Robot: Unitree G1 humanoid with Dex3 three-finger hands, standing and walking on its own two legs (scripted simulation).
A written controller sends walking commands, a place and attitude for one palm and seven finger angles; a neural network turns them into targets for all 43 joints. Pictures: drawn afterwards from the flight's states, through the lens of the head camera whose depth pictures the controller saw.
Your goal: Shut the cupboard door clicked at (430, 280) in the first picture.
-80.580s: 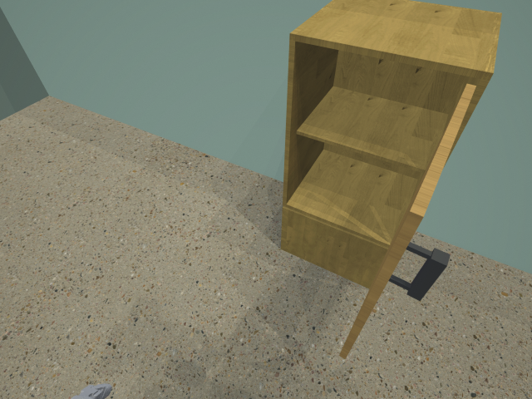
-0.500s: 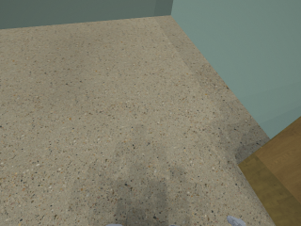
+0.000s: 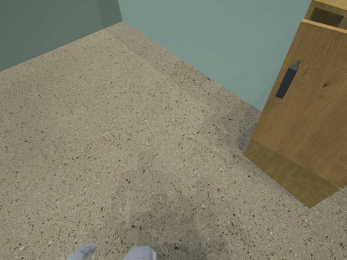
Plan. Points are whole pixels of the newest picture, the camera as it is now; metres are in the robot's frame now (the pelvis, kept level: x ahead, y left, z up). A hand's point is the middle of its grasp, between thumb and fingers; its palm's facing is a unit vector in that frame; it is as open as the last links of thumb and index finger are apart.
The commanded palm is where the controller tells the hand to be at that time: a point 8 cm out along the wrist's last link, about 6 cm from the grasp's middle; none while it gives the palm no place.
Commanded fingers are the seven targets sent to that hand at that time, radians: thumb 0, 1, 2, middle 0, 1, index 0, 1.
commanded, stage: turn to face it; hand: left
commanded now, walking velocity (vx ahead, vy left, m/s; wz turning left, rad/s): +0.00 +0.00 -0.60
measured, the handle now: (289, 79) +0.66 -0.35 -0.01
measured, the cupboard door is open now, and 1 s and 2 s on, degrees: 10 10 10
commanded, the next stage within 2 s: take the last steps up to it in 1.12 s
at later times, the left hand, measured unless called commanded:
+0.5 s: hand out of the picture +0.14 +0.24 -0.16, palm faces -0.24 -0.95 -0.20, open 7.4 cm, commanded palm none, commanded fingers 0.00 0.90 0.90 -0.20 -0.30 -0.20 -0.30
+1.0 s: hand (140, 242) +0.18 +0.11 -0.14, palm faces -0.52 -0.81 -0.25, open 7.4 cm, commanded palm none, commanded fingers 0.00 0.90 0.90 -0.20 -0.30 -0.20 -0.30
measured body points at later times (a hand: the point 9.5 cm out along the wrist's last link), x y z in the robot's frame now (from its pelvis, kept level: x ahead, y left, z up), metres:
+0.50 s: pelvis +0.01 +0.05 +0.01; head +0.06 +0.07 +0.46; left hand +0.15 +0.29 -0.15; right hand +0.04 -0.22 -0.11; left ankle +0.04 +0.14 -0.73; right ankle -0.06 -0.09 -0.63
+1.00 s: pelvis +0.00 +0.00 +0.01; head +0.01 -0.04 +0.46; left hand +0.21 +0.15 -0.12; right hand -0.10 -0.25 -0.14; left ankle +0.07 +0.14 -0.65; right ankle -0.06 -0.08 -0.73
